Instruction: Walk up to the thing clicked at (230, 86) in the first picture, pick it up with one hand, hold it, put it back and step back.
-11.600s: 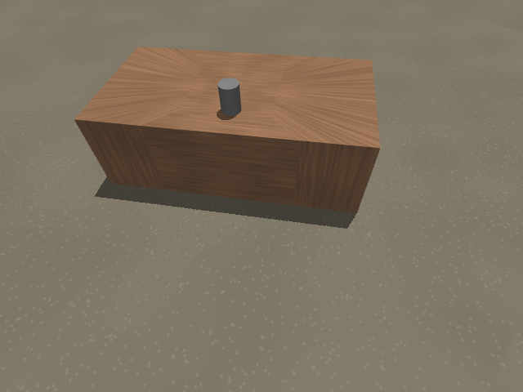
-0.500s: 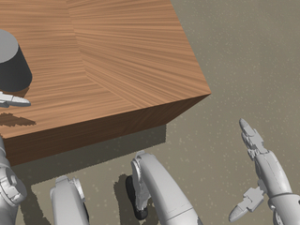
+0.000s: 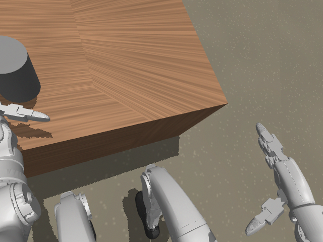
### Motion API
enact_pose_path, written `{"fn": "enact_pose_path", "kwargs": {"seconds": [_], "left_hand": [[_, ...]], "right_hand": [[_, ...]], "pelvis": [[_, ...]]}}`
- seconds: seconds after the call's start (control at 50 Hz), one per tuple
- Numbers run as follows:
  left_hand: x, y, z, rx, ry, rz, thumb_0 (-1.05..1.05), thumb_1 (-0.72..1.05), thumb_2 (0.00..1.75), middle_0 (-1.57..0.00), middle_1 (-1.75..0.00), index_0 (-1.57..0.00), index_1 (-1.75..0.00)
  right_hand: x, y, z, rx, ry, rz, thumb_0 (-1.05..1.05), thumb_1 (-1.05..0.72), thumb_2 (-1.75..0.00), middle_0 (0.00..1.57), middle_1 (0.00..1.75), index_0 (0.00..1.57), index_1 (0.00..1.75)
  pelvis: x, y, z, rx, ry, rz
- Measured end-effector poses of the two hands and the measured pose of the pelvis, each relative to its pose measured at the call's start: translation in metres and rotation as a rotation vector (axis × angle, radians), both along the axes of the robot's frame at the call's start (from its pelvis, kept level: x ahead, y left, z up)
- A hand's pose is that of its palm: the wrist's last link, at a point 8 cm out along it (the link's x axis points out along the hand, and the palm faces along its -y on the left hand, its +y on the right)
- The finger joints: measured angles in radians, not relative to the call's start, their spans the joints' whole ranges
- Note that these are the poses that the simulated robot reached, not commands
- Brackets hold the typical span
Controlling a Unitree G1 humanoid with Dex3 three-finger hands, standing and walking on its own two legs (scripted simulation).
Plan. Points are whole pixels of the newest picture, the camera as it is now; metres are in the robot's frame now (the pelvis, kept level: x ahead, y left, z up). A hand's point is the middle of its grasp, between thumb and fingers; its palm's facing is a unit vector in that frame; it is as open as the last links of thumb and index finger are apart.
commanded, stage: close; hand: left
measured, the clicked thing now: (11, 72) +0.57 +0.19 -0.06
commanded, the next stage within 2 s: settle in 0.64 s
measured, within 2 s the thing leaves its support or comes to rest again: leaves its support in 0.94 s
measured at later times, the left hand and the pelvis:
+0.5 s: hand (8, 79) +0.54 +0.20 -0.06, palm faces +0.17 -0.99 +0.00, open 13.1 cm; pelvis -0.01 +0.00 +0.00, yaw -1 degrees
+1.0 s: hand (10, 73) +0.55 +0.19 -0.05, palm faces +0.16 -0.99 +0.00, open 11.8 cm; pelvis -0.01 +0.00 +0.00, yaw +0 degrees
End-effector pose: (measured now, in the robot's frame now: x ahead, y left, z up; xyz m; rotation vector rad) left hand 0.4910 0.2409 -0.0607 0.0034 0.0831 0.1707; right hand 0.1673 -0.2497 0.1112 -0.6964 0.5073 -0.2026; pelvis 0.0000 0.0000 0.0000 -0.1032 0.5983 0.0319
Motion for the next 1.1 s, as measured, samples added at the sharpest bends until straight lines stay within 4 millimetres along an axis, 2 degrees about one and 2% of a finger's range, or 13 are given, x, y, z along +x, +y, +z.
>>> {"fn": "enact_pose_path", "kwargs": {"seconds": [0.28, 0.42, 0.6, 0.8, 0.9, 1.1], "left_hand": [[0.02, 0.007, 0.001, 0.001, -0.024, 0.008, -0.02, -0.55, 0.12, -0.43, -0.28, -0.44, -0.27], [0.025, 0.005, 0.002, -0.005, -0.024, 0.001, -0.02, -0.49, 0.23, -0.56, -0.42, -0.58, -0.41], [0.022, 0.006, 0.007, -0.003, -0.005, -0.001, -0.02, -0.36, 0.43, -0.74, -0.62, -0.8, -0.64], [0.025, 0.003, 0.006, -0.004, -0.012, -0.005, -0.02, -0.52, 0.7, -0.73, -0.79, -0.78, -0.81], [0.028, 0.002, 0.008, -0.004, -0.017, -0.007, -0.02, -0.6, 0.79, -0.72, -0.88, -0.76, -0.91], [0.032, 0.0, 0.033, 0.002, -0.028, -0.017, -0.01, -0.61, 0.84, -0.66, -0.97, -0.7, -1.0]], "right_hand": [[-0.007, 0.005, 0.011, -0.051, -0.009, 0.019, 0.0, 0.49, -0.05, 0.07, 0.05, 0.06, 0.05], [-0.012, 0.007, 0.011, -0.05, 0.0, 0.008, 0.0, 0.48, -0.05, 0.07, 0.05, 0.06, 0.05], [-0.008, 0.006, 0.017, -0.047, -0.011, 0.011, 0.0, 0.48, -0.05, 0.07, 0.05, 0.06, 0.05], [-0.004, 0.013, 0.021, -0.039, -0.025, 0.042, 0.0, 0.49, -0.05, 0.07, 0.05, 0.06, 0.05], [-0.007, 0.01, 0.02, -0.045, -0.015, 0.029, 0.0, 0.49, -0.06, 0.07, 0.05, 0.06, 0.05], [-0.01, 0.004, 0.022, -0.027, -0.006, -0.017, 0.0, 0.49, -0.06, 0.07, 0.05, 0.06, 0.05]], "pelvis": [[-0.008, 0.001, -0.007, -0.007, 0.004, -0.004], [-0.009, 0.003, -0.007, -0.009, 0.004, -0.006], [-0.007, 0.003, -0.002, -0.007, -0.001, -0.004], [-0.007, 0.002, -0.001, -0.005, 0.0, -0.002], [-0.007, 0.002, -0.001, -0.005, 0.001, -0.004], [-0.004, 0.004, 0.009, -0.004, -0.012, -0.005]]}}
